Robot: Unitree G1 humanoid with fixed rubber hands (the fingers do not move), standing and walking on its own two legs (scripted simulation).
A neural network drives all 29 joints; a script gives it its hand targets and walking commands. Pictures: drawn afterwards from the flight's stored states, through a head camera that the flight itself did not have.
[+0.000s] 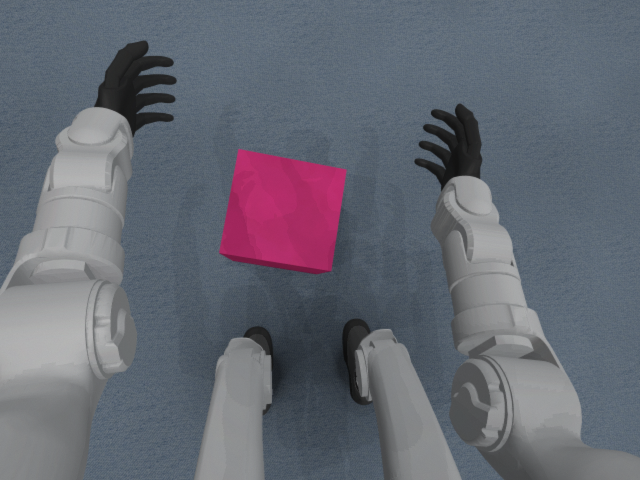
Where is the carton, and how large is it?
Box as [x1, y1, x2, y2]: [219, 149, 346, 273]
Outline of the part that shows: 238,149 219,252 230,259 237,261 311,273 329,271 331,269 346,170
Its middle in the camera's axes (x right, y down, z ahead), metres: -0.08 -0.05 +0.85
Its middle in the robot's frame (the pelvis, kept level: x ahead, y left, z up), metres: +0.47 +0.02 -0.51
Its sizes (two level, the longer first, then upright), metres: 0.210 0.200 0.250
